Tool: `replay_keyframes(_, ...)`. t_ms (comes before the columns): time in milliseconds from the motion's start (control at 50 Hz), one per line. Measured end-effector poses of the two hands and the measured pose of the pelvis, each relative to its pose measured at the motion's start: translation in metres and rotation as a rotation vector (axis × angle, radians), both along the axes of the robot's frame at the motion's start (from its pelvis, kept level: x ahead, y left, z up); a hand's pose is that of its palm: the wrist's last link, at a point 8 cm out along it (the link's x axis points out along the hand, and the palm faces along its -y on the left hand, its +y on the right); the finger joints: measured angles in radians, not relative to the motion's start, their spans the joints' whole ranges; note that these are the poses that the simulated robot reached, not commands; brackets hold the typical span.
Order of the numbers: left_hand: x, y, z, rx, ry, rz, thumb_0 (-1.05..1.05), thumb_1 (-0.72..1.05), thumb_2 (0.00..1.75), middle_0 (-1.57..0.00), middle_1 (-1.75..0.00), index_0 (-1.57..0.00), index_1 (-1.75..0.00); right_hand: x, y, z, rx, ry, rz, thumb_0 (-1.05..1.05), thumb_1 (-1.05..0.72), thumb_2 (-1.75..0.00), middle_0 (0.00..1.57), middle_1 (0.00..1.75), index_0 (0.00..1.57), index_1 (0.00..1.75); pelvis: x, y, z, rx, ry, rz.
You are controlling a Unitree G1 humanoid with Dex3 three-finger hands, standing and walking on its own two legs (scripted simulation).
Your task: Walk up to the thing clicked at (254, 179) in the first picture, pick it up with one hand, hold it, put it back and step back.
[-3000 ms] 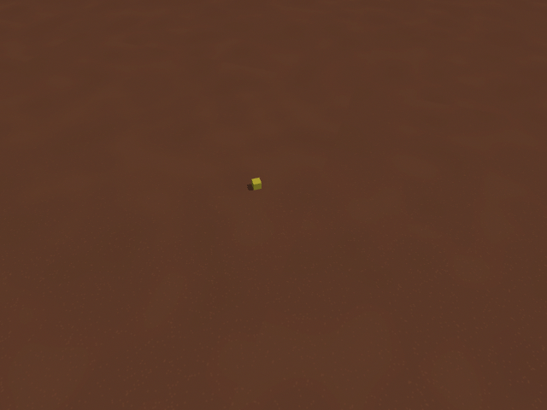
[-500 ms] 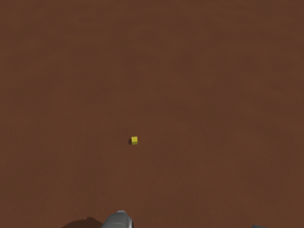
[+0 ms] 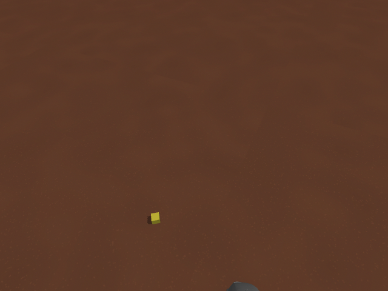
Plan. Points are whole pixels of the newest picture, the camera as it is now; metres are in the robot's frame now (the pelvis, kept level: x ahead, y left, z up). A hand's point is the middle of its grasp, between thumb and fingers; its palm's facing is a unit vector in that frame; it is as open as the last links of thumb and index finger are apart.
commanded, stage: walk up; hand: left
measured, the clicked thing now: (155, 218) +0.58 +0.21 -0.73
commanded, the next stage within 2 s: stand in 1.94 s
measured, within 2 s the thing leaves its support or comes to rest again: neither
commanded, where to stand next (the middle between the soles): +0.23 +0.02 m, yaw +2 degrees
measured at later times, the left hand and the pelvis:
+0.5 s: hand (77, 288) +0.17 +0.27 -0.14, palm faces +0.00 -0.93 -0.36, open 7.4 cm; pelvis +0.13 +0.00 +0.01, yaw +2 degrees
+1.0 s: hand (90, 246) +0.25 +0.26 -0.13, palm faces -0.01 -0.93 -0.38, open 7.4 cm; pelvis +0.17 +0.00 +0.01, yaw +2 degrees
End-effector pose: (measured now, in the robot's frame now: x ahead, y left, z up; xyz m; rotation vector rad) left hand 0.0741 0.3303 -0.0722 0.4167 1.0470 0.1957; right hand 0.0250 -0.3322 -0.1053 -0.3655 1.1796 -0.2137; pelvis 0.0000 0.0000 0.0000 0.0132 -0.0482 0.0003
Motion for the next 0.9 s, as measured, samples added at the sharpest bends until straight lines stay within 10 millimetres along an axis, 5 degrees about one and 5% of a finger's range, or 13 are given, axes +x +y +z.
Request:
replay_keyframes(200, 0.012, -0.027, 0.013, -0.017, 0.074, 0.075, 0.01, 0.90, 0.90, -0.21, -0.30, -0.21, -0.30, 0.095, 0.002, 0.010, 0.069, -0.007, 0.071, 0.01, -0.90, -0.90, 0.20, 0.30, 0.20, 0.30, 0.059, -0.016, 0.021, -0.009, 0.013, 0.014)
replay_keyframes(320, 0.025, -0.020, -0.005, -0.034, 0.138, 0.104, 0.01, 0.90, 0.90, -0.21, -0.30, -0.21, -0.30, 0.154, 0.013, 0.016, 0.044, -0.018, 0.106, 0.01, -0.90, -0.90, 0.20, 0.30, 0.20, 0.30, 0.096, -0.010, 0.016, -0.021, 0.019, 0.025)
replay_keyframes(440, 0.062, -0.012, -0.033, -0.058, 0.159, 0.118, 0.01, 0.90, 0.90, -0.21, -0.30, -0.21, -0.30, 0.204, 0.032, 0.015, 0.021, -0.093, 0.117, 0.01, -0.90, -0.90, 0.20, 0.30, 0.20, 0.30, 0.123, 0.004, 0.003, -0.010, 0.008, 0.040)
replay_keyframes(600, 0.114, -0.021, -0.027, -0.052, 0.110, 0.070, 0.01, 0.91, 0.90, -0.21, -0.30, -0.20, -0.30, 0.224, 0.025, 0.018, 0.019, -0.108, 0.097, 0.01, -0.90, -0.90, 0.21, 0.30, 0.21, 0.30, 0.145, -0.004, 0.007, -0.011, 0.010, 0.027)
replay_keyframes(700, 0.123, -0.028, -0.026, -0.008, 0.104, 0.077, 0.01, 0.91, 0.90, -0.21, -0.30, -0.20, -0.30, 0.230, 0.013, -0.003, 0.040, -0.075, 0.055, 0.01, -0.90, -0.90, 0.21, 0.30, 0.20, 0.30, 0.153, -0.016, -0.001, -0.021, 0.003, 0.024)
replay_keyframes(900, 0.155, -0.027, -0.019, -0.025, 0.090, 0.075, 0.01, 0.90, 0.90, -0.21, -0.30, -0.21, -0.30, 0.217, 0.025, -0.011, 0.067, 0.032, 0.027, 0.01, -0.90, -0.90, 0.20, 0.30, 0.20, 0.30, 0.161, -0.006, 0.008, -0.004, 0.012, 0.029)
